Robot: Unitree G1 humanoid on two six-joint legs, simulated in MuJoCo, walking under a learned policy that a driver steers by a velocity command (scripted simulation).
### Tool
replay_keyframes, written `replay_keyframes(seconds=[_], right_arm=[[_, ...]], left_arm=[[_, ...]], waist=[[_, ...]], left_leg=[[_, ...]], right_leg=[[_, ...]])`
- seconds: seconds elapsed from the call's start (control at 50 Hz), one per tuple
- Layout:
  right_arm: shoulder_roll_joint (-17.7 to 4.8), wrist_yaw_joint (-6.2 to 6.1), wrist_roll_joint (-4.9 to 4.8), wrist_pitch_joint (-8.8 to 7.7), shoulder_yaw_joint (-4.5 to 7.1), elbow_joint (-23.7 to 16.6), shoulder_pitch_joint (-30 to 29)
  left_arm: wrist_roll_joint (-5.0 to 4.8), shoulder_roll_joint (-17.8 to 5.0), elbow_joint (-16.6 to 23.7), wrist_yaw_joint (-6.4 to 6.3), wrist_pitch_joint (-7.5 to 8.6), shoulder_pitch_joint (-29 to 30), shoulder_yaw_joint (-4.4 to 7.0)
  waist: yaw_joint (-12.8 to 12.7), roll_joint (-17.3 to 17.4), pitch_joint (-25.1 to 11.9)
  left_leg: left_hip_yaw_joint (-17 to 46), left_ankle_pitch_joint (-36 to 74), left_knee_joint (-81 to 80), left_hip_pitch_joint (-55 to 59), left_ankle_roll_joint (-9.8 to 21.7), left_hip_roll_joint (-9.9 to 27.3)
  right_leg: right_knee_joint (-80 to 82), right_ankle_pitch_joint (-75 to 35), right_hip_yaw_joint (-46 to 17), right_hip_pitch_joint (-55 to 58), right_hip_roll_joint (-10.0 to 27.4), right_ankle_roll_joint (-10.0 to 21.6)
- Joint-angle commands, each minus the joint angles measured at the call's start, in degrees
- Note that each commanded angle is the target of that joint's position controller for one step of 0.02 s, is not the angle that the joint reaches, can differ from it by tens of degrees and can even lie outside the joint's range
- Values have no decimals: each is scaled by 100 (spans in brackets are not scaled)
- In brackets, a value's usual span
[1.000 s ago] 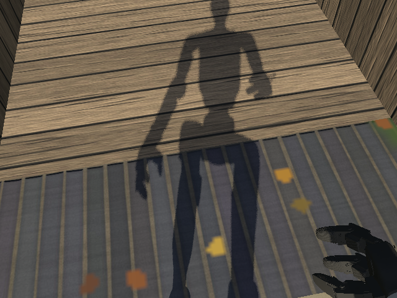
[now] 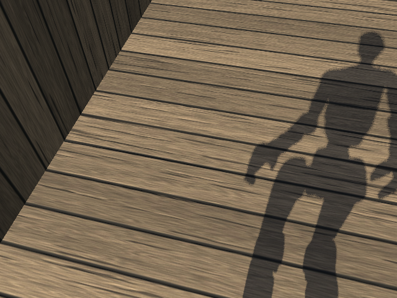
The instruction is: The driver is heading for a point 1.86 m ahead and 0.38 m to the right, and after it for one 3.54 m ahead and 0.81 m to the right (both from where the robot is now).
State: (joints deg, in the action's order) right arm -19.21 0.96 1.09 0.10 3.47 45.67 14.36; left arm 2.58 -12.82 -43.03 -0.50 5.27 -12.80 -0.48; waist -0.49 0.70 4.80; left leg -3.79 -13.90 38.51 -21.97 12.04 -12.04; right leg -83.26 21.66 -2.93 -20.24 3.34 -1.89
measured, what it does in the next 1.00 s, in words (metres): walks ahead, turning right: right foot, then left foot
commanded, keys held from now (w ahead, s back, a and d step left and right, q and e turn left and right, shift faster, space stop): q+shift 0.08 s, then e+shift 0.84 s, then shift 0.08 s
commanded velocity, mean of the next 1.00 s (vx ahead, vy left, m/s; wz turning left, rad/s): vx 0.17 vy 0.00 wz -0.37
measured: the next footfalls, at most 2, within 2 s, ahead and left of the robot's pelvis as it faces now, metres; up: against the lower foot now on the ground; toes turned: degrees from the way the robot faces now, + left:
right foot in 0.26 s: +0.45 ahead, -0.12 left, +0.00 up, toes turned +14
left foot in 0.74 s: +0.46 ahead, +0.05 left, +0.00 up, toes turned -25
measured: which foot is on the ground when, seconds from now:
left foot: down 0.00-0.26, up 0.28-0.72, down 0.74-1.00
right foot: up 0.00-0.24, down 0.26-0.76, up 0.78-1.00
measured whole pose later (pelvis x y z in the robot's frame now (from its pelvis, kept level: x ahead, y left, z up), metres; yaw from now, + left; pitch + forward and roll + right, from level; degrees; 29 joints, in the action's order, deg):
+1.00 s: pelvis +0.36 -0.03 +0.04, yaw -27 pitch +0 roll +1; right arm -14.2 -2.6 1.3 0.5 2.6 37.8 4.4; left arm -1.5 -21.2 -34.3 -0.8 -3.9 -14.5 5.6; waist -0.5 -2.3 3.6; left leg -2.5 -11.3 24.0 -13.0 1.4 -0.4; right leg -64.9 20.7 -5.0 -32.6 1.7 -7.3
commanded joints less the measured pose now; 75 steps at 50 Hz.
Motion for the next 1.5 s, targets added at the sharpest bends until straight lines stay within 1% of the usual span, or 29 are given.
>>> replay_keyframes(seconds=[0.02,0.04,0.06,0.1,0.18,0.24,0.26,0.28,0.3,0.32,0.36,0.42,0.48,0.64,0.72,0.74,0.78,0.82,0.86,0.98,1.08,1.14,1.16,1.18,1.2,1.24,1.36,1.44,1.5], right_arm=[[-854,-118,-95,-226,227,-342,245],[-825,-92,-139,-280,210,-335,247],[-498,-77,-367,-475,171,-741,-320],[-807,-234,-447,-406,274,-706,-493],[-310,-485,-216,-162,134,-34,1018],[-279,-485,-65,-186,113,-128,484],[-296,-455,14,-205,104,-260,106],[27,-410,146,-193,25,-363,666],[10,-265,-27,-196,-45,-330,1855],[-482,-233,-57,-146,24,-386,1339],[-649,-315,8,-15,118,-732,-24],[-275,-338,11,41,95,-906,21],[-76,-384,3,-19,57,-916,-247],[-213,-290,-144,-179,134,-1004,-1121],[-373,-218,-211,-334,233,-880,-930],[-463,-232,-196,-327,268,-851,-872],[-852,-236,163,-224,319,-979,-1087],[-295,-314,81,-214,206,-1185,-1510],[-210,-395,-55,-122,136,-1244,-1586],[-509,-377,24,39,188,-1029,-781],[-781,-179,-113,65,274,-917,-810],[-427,-84,-287,-11,87,-703,-778],[-181,-38,-319,-89,-24,-574,-573],[-8,38,-136,-176,-109,-588,-291],[115,115,-58,-257,-153,-684,-143],[-772,-9,-335,-163,159,-741,-669],[-330,-273,-272,304,239,-681,-111],[-81,-62,-226,289,125,-1101,-359],[-245,49,-236,333,193,-1281,-227]], left_arm=[[111,-1106,544,-57,-115,-356,222],[101,-1057,640,-62,-217,-227,218],[-206,-1152,910,-122,67,411,359],[-177,-693,1122,-104,223,969,213],[-212,-464,1115,170,320,1337,180],[-206,-994,790,215,314,366,433],[-238,-1127,488,238,340,-543,500],[-150,-1361,422,258,343,-880,461],[-65,-1326,556,283,284,-608,428],[-184,-1356,886,258,178,-116,534],[-331,-1152,1030,186,-63,432,457],[-306,-1184,1060,155,-219,589,489],[-328,-1292,1029,60,-360,375,605],[-400,-1433,1124,-204,-789,103,831],[-449,-1374,1248,-193,-831,159,861],[-488,-1236,1239,-171,-834,21,814],[-538,-1206,1368,-111,-789,-261,799],[-445,-1796,1128,-41,-776,-428,961],[-388,-1480,1007,-66,-871,-632,863],[-392,-1061,1509,-24,-792,234,604],[-319,-918,1452,0,-752,232,476],[-242,-694,1152,-16,-762,-154,429],[-215,-770,1068,-34,-755,-282,433],[-175,-1232,1092,-104,-775,-504,522],[-92,-1714,1192,-173,-848,-145,623],[-6,-1481,1180,-140,-756,23,645],[-118,-856,1110,-244,-604,826,510],[-150,-1095,971,-250,-620,788,639],[-259,-1309,878,-155,-592,799,746]], waist=[[-288,-742,-84],[-317,-762,-103],[-255,-911,-227],[-147,-713,-339],[664,210,-917],[-129,615,-1013],[-670,412,-1316],[-380,-1133,-1962],[186,-1601,-2841],[-120,-888,-2565],[-106,495,-1229],[307,-154,-659],[197,-476,-1011],[-170,-1034,-911],[-17,-1043,-908],[-23,-696,-1080],[-270,1375,-1134],[-318,740,-781],[-250,505,-566],[318,585,-636],[270,846,-995],[-52,825,-999],[-122,670,-1013],[-11,7,-1462],[184,-1282,-1437],[-277,-1237,-1026],[90,-969,-543],[-46,-846,-764],[8,-863,-851]], left_leg=[[3038,4440,-2091,1047,1010,2067],[2627,4868,-2116,580,883,1819],[2836,4012,-2201,272,753,1492],[2116,4051,-1951,30,379,1079],[1777,2841,-1560,715,-457,984],[1640,3725,-309,1201,-735,1111],[1327,3602,985,1147,-944,981],[983,-1059,3526,-93,-1358,391],[1358,-2438,4620,-1126,-1565,316],[1587,-1871,5027,-1404,-1633,564],[1351,-1236,4609,-1585,-1541,728],[1321,-863,3064,-1037,-1442,841],[1170,-869,1599,-639,-1527,694],[1463,-193,-167,-62,-1554,549],[1496,309,-1619,861,-1324,784],[1632,648,-2048,1497,-1123,1233],[3312,1285,-2269,1821,84,3023],[2591,1012,-2170,1293,-6,2856],[1962,949,-2103,1186,-154,2519],[1225,2242,-2047,1945,231,2562],[893,3028,-1780,1657,243,2655],[1024,2753,-1397,1309,-2,2495],[971,2200,-1339,772,-377,2323],[776,688,-842,121,-897,1954],[380,-1378,-346,-659,-1325,1520],[336,-2095,1552,-915,-1563,1422],[378,-922,2686,-1333,-1881,1615],[184,-744,1390,-850,-1753,1809],[-52,-801,827,-438,-1512,1741]], right_leg=[[627,264,-109,-1616,311,-273],[1271,305,-36,-1229,347,-363],[2003,178,-367,-1038,82,-372],[3912,-978,40,-647,-243,-415],[5426,-4338,372,428,-733,-114],[5726,-3958,361,1146,-865,260],[5848,-4548,205,1835,-656,383],[5309,-7010,-1453,3318,707,1198],[5565,-6657,-3948,4329,1877,2301],[5949,-4972,-4213,3809,1725,2321],[6520,-2203,-3385,1853,1001,1809],[6888,-1155,-2835,528,130,1395],[6769,-1772,-2649,522,-69,1282],[6836,176,-3320,620,-281,981],[6482,164,-3684,696,-426,808],[5984,913,-3413,393,-706,626],[3411,1489,-1352,-1005,-1594,162],[2161,613,-996,-1242,-962,-179],[1173,139,-686,-1580,-811,-318],[1953,-55,8,-1936,-83,-642],[3576,150,344,-517,-224,-418],[5820,-833,329,766,-386,-43],[6724,-1809,173,1725,-281,129],[6285,-3224,-648,2890,597,326],[5799,-4318,-1191,2800,1649,1064],[6220,-3450,-1119,1806,1688,1727],[6540,-2642,184,1210,1349,1378],[6412,-2793,475,1444,1585,1429],[6232,-3076,591,1473,1808,1359]])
